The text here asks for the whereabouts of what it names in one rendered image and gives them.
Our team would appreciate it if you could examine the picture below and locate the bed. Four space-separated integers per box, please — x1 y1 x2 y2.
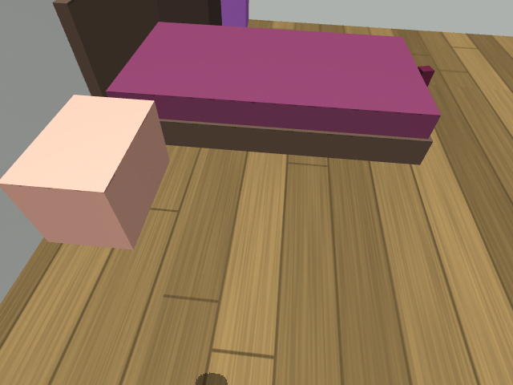
52 0 441 165

